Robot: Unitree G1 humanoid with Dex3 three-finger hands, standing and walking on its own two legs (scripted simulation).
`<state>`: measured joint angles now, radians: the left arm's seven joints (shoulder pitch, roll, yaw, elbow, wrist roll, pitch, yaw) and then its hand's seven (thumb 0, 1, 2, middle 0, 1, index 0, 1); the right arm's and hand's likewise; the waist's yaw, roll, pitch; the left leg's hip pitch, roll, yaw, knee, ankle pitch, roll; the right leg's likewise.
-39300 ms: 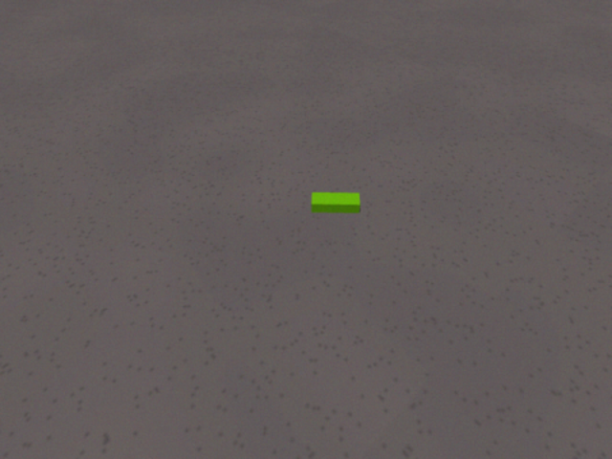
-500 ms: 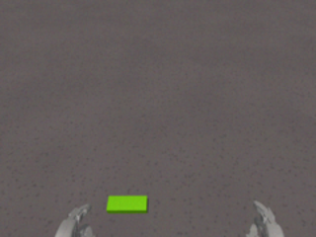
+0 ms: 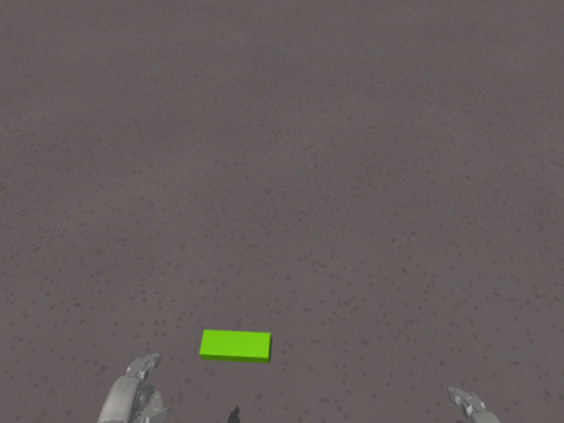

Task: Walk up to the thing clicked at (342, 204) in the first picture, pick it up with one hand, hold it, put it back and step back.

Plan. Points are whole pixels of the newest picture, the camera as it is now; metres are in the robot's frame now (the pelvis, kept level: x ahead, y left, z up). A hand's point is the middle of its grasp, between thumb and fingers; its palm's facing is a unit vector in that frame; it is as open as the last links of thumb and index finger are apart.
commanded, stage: stand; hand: left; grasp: from above
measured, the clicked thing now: (236, 346) +0.47 +0.21 -0.70
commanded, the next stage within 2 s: none
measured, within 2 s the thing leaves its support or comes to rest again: neither
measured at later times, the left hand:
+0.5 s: hand out of the picture +0.04 +0.24 -0.12, palm faces +0.03 -0.95 -0.32, open 7.4 cm
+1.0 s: hand out of the picture +0.04 +0.24 -0.11, palm faces +0.02 -0.94 -0.34, open 7.4 cm
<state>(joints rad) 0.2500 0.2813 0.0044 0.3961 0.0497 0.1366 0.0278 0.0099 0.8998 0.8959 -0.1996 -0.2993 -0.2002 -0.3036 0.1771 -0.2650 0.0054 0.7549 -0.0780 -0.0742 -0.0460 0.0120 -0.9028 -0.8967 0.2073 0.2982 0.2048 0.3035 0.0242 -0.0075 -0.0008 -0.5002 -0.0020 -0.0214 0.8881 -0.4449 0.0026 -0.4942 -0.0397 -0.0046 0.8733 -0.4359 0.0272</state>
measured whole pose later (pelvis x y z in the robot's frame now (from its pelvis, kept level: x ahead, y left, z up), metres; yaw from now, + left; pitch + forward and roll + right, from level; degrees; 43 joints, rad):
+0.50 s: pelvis +0.00 +0.00 +0.04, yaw +0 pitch -3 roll +0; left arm 0.22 0.28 0.03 1.05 0.03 0.01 0.03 0.01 0.90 0.90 -0.20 -0.30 -0.20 -0.30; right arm 0.17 -0.27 -0.04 1.04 -0.03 0.00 -0.02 0.01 -0.91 -0.90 0.20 0.30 0.20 0.30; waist 0.03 0.01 0.06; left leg -0.17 -0.01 -0.02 0.49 -0.26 0.00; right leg -0.16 -0.05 -0.01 0.47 -0.25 0.04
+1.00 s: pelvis -0.01 -0.01 +0.05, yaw +0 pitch -4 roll +0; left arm 0.14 0.31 0.03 1.15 0.03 0.00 0.02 0.01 0.90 0.90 -0.20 -0.30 -0.20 -0.30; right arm 0.15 -0.31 -0.03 1.13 -0.02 0.01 -0.01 0.01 -0.91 -0.90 0.20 0.30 0.20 0.30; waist 0.01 0.01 0.07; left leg -0.11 0.01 -0.02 0.36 -0.18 -0.01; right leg -0.11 -0.03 -0.02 0.36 -0.18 0.03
